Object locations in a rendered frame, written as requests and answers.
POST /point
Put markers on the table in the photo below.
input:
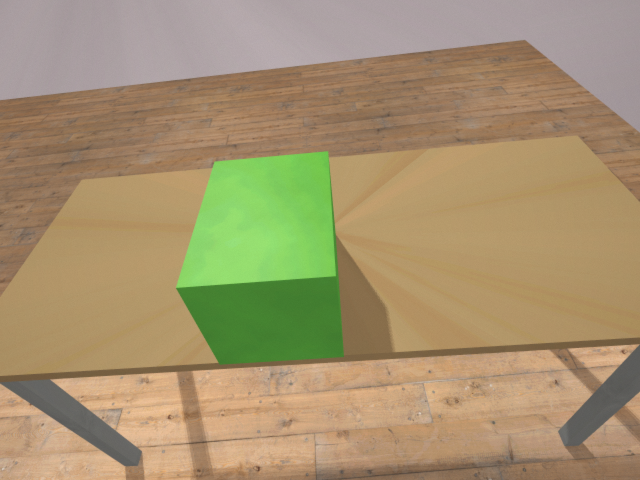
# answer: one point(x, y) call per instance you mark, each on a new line
point(488, 248)

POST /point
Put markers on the carton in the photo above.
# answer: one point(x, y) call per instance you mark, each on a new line
point(260, 276)

